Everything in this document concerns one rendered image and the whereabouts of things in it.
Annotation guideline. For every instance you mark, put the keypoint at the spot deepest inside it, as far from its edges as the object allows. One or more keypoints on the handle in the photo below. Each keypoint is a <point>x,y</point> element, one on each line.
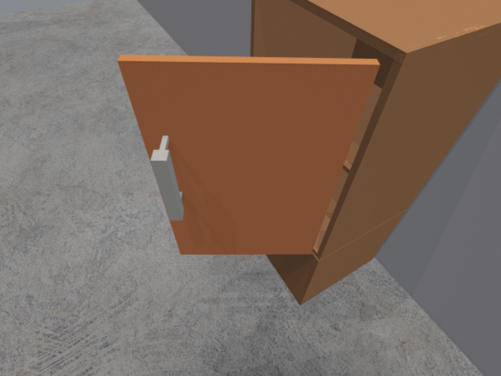
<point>165,175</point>

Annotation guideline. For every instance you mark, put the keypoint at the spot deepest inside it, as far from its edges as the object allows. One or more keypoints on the cupboard door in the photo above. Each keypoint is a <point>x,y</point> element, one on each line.
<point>257,143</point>

